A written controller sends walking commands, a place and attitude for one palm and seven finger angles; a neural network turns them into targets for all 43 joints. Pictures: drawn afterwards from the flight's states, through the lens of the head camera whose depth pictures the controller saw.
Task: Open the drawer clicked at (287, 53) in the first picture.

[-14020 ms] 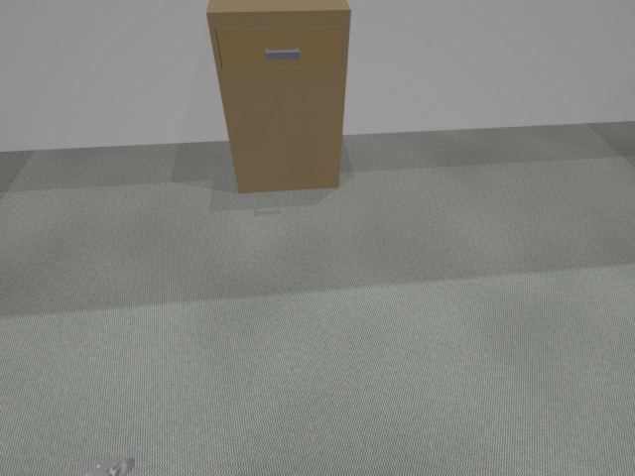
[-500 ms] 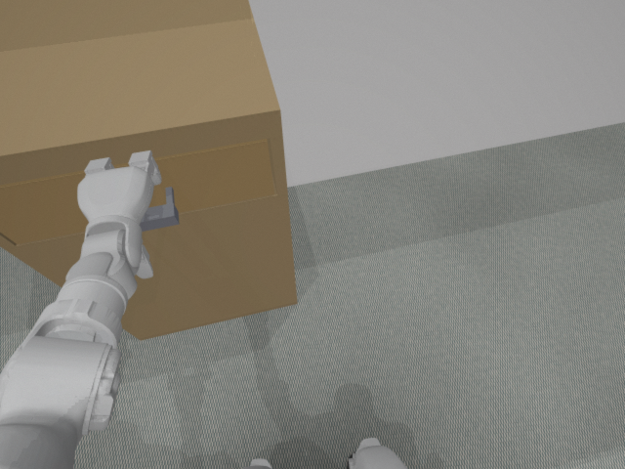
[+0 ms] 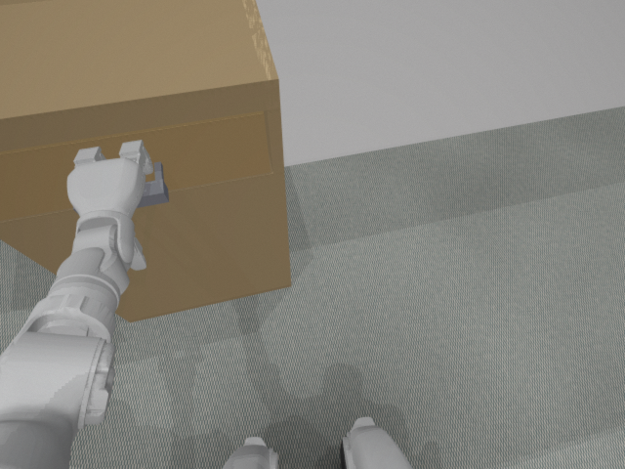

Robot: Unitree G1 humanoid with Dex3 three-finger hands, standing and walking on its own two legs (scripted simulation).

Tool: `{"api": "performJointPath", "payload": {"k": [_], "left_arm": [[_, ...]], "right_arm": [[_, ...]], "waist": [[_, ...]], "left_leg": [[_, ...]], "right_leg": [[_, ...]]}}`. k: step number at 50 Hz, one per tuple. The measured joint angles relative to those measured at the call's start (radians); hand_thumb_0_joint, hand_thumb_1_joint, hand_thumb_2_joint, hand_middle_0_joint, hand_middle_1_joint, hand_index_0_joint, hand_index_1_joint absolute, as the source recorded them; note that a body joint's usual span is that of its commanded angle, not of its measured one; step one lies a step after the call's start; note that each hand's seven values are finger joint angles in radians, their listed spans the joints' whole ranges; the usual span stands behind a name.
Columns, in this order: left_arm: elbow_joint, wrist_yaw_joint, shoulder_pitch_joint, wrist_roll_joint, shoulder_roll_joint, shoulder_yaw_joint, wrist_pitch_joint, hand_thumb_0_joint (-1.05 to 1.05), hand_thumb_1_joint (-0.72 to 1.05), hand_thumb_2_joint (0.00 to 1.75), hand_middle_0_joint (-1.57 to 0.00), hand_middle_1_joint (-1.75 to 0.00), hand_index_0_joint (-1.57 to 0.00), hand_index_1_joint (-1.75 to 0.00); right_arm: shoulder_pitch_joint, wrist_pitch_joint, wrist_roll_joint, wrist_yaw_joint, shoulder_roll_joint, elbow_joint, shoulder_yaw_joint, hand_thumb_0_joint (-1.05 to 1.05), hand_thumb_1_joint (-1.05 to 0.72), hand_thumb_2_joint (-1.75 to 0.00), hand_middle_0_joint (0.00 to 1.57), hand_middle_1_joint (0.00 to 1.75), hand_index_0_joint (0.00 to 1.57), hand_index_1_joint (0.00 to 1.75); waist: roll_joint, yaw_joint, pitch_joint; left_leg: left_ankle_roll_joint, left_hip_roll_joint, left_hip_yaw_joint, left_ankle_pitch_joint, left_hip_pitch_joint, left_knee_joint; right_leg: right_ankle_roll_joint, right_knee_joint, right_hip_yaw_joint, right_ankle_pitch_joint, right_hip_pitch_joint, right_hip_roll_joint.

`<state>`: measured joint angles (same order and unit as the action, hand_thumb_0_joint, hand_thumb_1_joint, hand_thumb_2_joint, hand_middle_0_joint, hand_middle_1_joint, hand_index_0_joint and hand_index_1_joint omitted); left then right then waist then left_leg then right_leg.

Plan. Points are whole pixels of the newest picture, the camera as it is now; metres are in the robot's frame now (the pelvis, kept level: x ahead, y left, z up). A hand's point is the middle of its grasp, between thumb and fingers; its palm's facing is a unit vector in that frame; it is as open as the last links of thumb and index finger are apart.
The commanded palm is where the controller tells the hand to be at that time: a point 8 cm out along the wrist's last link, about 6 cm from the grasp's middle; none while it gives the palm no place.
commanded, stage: lower the fingers behind the handle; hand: left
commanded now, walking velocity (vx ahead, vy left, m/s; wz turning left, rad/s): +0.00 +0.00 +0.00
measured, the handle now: (122, 186) +0.52 +0.26 -0.03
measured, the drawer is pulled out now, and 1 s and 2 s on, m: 0.00 0.00 0.00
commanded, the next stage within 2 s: close the thumb around the handle in 0.88 s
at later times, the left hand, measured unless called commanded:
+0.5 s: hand (133, 218) +0.47 +0.25 -0.05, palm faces -0.02 +0.00 -1.00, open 13.7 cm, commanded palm +0.46 +0.23 +0.01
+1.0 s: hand (134, 222) +0.47 +0.24 -0.04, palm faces -0.05 -0.01 -1.00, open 13.9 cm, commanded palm +0.45 +0.23 +0.01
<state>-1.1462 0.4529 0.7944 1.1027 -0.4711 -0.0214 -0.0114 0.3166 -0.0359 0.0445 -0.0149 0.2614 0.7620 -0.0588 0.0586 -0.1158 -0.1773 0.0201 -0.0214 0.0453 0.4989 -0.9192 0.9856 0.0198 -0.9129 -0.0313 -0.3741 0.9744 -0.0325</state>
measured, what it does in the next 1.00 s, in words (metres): stands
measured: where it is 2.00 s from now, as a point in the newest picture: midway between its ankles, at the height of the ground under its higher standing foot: outside the picture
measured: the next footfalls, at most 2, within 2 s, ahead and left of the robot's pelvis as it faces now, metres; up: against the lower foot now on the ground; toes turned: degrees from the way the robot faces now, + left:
none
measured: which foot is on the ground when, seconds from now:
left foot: down 0.00-1.00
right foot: down 0.00-1.00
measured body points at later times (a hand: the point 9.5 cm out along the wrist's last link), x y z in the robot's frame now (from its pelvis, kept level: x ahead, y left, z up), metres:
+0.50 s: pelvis -0.01 +0.00 -0.03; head +0.14 +0.01 +0.40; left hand +0.47 +0.24 +0.01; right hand +0.00 -0.28 -0.15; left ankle -0.03 +0.11 -0.68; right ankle +0.02 -0.13 -0.68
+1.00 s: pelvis -0.01 -0.01 -0.02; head +0.13 -0.01 +0.40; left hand +0.46 +0.24 +0.01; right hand +0.00 -0.28 -0.16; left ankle -0.03 +0.11 -0.68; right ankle +0.02 -0.13 -0.68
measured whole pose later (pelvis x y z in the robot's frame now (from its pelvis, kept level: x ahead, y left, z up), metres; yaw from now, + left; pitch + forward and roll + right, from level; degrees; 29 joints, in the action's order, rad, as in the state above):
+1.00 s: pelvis -0.01 -0.01 -0.02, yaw +0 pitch +28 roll -2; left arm -1.14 0.49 0.80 1.11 -0.48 -0.03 -0.02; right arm 0.32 0.00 0.06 -0.02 0.26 0.77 -0.06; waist 0.07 -0.12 -0.19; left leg 0.01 -0.02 0.05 0.54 -1.06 1.11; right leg 0.01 -1.04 -0.02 -0.41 1.11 -0.03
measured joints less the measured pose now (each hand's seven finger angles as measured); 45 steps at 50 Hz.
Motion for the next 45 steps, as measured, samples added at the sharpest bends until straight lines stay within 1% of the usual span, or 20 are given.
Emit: {"api": "performJointPath", "payload": {"k": [3, 7, 14, 17, 21, 23, 26, 31, 34, 40, 45], "left_arm": [[-0.001, 0.000, -0.001, 0.006, 0.002, -0.003, -0.007, 0.00, -0.49, 0.30, -0.32, -1.20, -0.32, -1.20], [-0.005, 0.018, -0.001, 0.008, -0.001, -0.009, -0.013, 0.00, -0.49, 0.30, -0.32, -1.20, -0.32, -1.21], [-0.037, 0.023, 0.012, 0.013, -0.010, 0.001, 0.002, 0.00, -0.49, 0.30, -0.31, -1.20, -0.32, -1.21], [-0.029, 0.020, 0.015, 0.014, -0.009, -0.007, -0.014, 0.00, -0.49, 0.30, -0.31, -1.20, -0.32, -1.21], [-0.007, 0.038, 0.018, 0.025, -0.015, -0.024, -0.029, 0.00, -0.49, 0.30, -0.32, -1.20, -0.33, -1.21], [-0.010, 0.053, 0.026, 0.031, -0.018, -0.017, -0.021, 0.00, -0.49, 0.30, -0.32, -1.20, -0.33, -1.21], [-0.019, 0.070, 0.040, 0.028, -0.012, -0.007, 0.003, 0.00, -0.49, 0.30, -0.32, -1.21, -0.33, -1.21], [-0.026, 0.051, 0.047, 0.009, -0.004, -0.006, 0.043, 0.00, -0.49, 0.30, -0.32, -1.21, -0.32, -1.20], [-0.024, 0.028, 0.041, 0.001, -0.005, -0.008, 0.053, 0.00, -0.49, 0.30, -0.32, -1.21, -0.32, -1.20], [-0.020, 0.005, 0.026, 0.000, -0.015, -0.003, 0.030, 0.00, -0.49, 0.30, -0.32, -1.20, -0.32, -1.19], [-0.007, 0.015, 0.013, 0.002, -0.017, 0.000, 0.005, 0.00, -0.49, 0.30, -0.32, -1.20, -0.31, -1.19]], "right_arm": [[0.003, 0.001, 0.001, -0.001, -0.003, -0.002, 0.004, 0.00, -0.91, -0.90, 0.20, 0.29, 0.21, 0.30], [0.006, 0.002, 0.003, -0.002, -0.005, -0.003, 0.008, 0.00, -0.91, -0.90, 0.20, 0.30, 0.21, 0.30], [0.000, 0.012, 0.003, -0.004, -0.002, -0.003, 0.009, 0.00, -0.91, -0.90, 0.20, 0.30, 0.21, 0.30], [-0.001, 0.020, 0.007, -0.003, -0.001, -0.001, 0.008, 0.00, -0.91, -0.90, 0.20, 0.30, 0.21, 0.30], [0.002, 0.026, 0.015, -0.002, 0.000, 0.007, 0.003, 0.00, -0.91, -0.90, 0.20, 0.30, 0.21, 0.30], [0.001, 0.025, 0.017, -0.005, 0.001, 0.013, 0.001, 0.00, -0.91, -0.90, 0.20, 0.30, 0.21, 0.30], [-0.003, 0.025, 0.017, -0.010, 0.002, 0.018, -0.001, 0.00, -0.91, -0.90, 0.20, 0.29, 0.21, 0.30], [-0.010, 0.019, 0.012, -0.011, 0.000, 0.014, 0.007, 0.00, -0.91, -0.90, 0.20, 0.29, 0.21, 0.30], [-0.008, 0.020, 0.009, -0.008, -0.004, 0.008, 0.011, 0.00, -0.91, -0.90, 0.20, 0.29, 0.21, 0.30], [0.003, 0.029, 0.007, -0.001, -0.005, 0.004, 0.015, 0.00, -0.91, -0.90, 0.20, 0.30, 0.21, 0.30], [0.009, 0.037, 0.008, 0.001, -0.003, 0.007, 0.009, 0.00, -0.91, -0.90, 0.20, 0.30, 0.21, 0.30]], "waist": [[0.002, -0.002, -0.005], [0.004, 0.000, -0.009], [0.004, -0.004, -0.003], [0.001, -0.007, -0.002], [-0.001, -0.011, -0.012], [0.001, -0.012, -0.015], [0.004, -0.012, -0.014], [0.007, -0.017, -0.007], [0.009, -0.019, -0.006], [0.010, -0.015, -0.007], [0.010, -0.006, -0.009]], "left_leg": [[0.001, 0.000, -0.003, 0.004, -0.007, 0.009], [0.003, -0.001, -0.006, 0.012, -0.025, 0.028], [0.003, -0.004, -0.006, 0.021, -0.075, 0.067], [0.003, -0.005, -0.002, 0.025, -0.102, 0.087], [0.000, -0.006, 0.005, 0.035, -0.138, 0.117], [-0.002, -0.006, 0.009, 0.041, -0.151, 0.132], [-0.003, -0.005, 0.014, 0.046, -0.163, 0.147], [-0.004, -0.003, 0.012, 0.042, -0.155, 0.141], [-0.004, -0.002, 0.009, 0.036, -0.141, 0.127], [-0.006, 0.000, 0.006, 0.033, -0.122, 0.113], [-0.008, -0.001, 0.008, 0.036, -0.127, 0.119]], "right_leg": [[0.001, -0.009, -0.003, -0.004, 0.009, -0.001], [0.002, -0.030, -0.005, -0.011, 0.028, -0.001], [0.004, -0.068, -0.004, -0.019, 0.077, 0.001], [0.004, -0.085, 0.001, -0.024, 0.102, 0.002], [0.003, -0.112, 0.008, -0.033, 0.135, 0.002], [0.001, -0.124, 0.013, -0.038, 0.146, 0.002], [0.000, -0.135, 0.018, -0.042, 0.156, 0.001], [-0.001, -0.130, 0.015, -0.037, 0.150, -0.001], [-0.002, -0.119, 0.013, -0.032, 0.137, -0.002], [-0.004, -0.111, 0.010, -0.030, 0.122, -0.003], [-0.006, -0.120, 0.012, -0.035, 0.128, -0.003]]}}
